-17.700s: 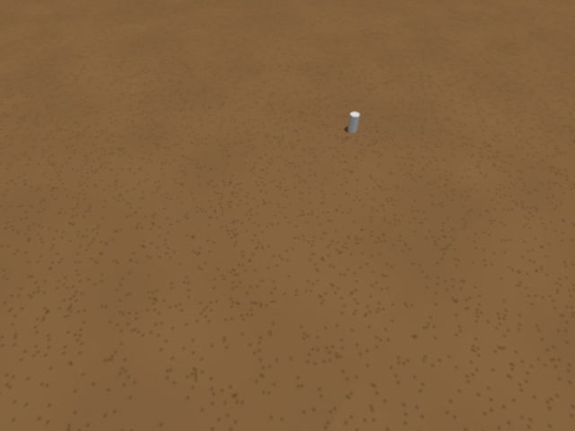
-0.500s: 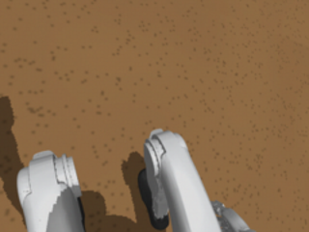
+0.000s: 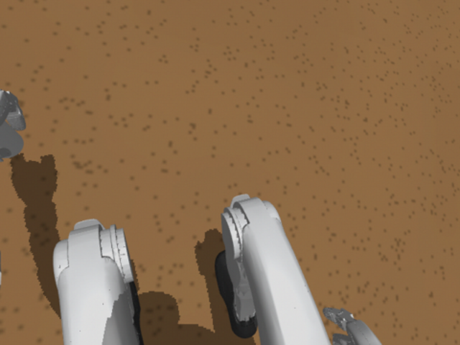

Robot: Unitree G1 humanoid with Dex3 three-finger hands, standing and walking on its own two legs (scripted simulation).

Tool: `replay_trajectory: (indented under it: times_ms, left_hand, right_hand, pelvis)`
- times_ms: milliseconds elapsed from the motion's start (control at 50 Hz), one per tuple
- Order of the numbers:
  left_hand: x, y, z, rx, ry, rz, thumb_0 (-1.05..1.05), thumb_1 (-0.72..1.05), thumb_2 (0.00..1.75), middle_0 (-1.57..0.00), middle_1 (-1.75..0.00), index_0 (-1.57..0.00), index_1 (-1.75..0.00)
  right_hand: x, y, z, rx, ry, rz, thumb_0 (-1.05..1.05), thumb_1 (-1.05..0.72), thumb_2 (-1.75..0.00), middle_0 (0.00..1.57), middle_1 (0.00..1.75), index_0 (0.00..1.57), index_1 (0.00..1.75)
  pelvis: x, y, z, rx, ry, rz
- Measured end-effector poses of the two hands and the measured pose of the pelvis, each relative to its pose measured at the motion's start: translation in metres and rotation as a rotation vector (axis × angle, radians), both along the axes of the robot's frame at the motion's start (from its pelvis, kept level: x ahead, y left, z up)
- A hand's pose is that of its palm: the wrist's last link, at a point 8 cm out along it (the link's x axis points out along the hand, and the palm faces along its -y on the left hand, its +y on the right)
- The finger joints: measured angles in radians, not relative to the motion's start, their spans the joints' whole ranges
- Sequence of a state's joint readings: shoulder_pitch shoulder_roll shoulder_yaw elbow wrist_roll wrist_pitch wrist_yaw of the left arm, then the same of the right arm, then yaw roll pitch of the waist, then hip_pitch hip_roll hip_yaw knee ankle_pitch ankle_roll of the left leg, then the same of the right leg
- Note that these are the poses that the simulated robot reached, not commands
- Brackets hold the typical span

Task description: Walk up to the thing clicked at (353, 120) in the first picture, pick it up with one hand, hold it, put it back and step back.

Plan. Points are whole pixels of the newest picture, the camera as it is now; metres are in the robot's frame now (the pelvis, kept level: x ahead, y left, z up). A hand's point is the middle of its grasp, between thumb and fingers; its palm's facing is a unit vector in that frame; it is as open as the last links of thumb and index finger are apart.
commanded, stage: lift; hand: left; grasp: from above
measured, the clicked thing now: out of the picture +0.49 +0.33 -0.17
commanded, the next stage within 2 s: hold in 1.66 s
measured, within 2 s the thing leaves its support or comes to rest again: neither
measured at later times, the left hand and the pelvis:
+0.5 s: hand out of the picture +0.43 +0.33 -0.05, palm faces -0.45 -0.11 -0.88, open 7.2 cm; pelvis +0.00 +0.00 +0.06, yaw +3 degrees
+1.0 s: hand out of the picture +0.35 +0.31 +0.15, palm faces -0.42 -0.14 -0.90, open 7.3 cm; pelvis +0.01 +0.01 +0.23, yaw +7 degrees
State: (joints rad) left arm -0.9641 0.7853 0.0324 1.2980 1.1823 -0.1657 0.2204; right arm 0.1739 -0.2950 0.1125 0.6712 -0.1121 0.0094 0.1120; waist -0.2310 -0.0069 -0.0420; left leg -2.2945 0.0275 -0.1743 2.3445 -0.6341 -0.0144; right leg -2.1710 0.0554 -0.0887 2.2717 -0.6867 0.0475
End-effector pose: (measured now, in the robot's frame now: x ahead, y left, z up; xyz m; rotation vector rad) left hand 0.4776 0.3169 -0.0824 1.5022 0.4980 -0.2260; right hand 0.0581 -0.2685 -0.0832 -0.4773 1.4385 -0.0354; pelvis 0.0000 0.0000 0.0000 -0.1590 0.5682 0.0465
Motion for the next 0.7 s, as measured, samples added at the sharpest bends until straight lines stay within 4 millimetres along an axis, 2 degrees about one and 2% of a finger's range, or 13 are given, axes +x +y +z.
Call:
replay_trajectory:
  times_ms: [160,300,500,700]
  left_hand:
    - [-0.004,0.003,0.015,-0.004,-0.007,0.028,-0.05,0.08,0.74,-0.56,-0.94,-0.92,-0.83]
    - [-0.018,0.007,0.038,-0.010,0.028,0.041,-0.05,0.08,0.74,-0.56,-0.94,-0.92,-0.84]
    - [-0.043,0.011,0.092,-0.031,0.016,0.026,-0.05,0.08,0.75,-0.57,-0.96,-0.91,-0.87]
    - [-0.073,0.007,0.165,-0.046,-0.023,0.032,-0.05,0.08,0.75,-0.57,-0.99,-0.90,-0.91]
  right_hand:
    - [-0.011,0.007,0.006,0.006,0.009,-0.048,0.00,-0.93,-0.91,0.20,0.30,0.20,0.30]
    - [-0.005,0.012,0.015,0.031,-0.013,-0.078,0.00,-0.93,-0.91,0.20,0.30,0.20,0.30]
    - [0.028,0.015,0.043,0.050,-0.095,-0.066,0.00,-0.92,-0.91,0.20,0.30,0.20,0.30]
    - [0.070,0.019,0.096,0.059,-0.214,-0.049,0.00,-0.92,-0.91,0.20,0.30,0.20,0.30]
  pelvis:
    - [-0.002,0.002,0.008,0.003,0.014,0.010]
    - [-0.002,0.003,0.026,0.012,0.028,0.021]
    - [-0.001,0.004,0.063,0.024,0.034,0.036]
    - [0.001,0.005,0.118,0.038,-0.004,0.051]
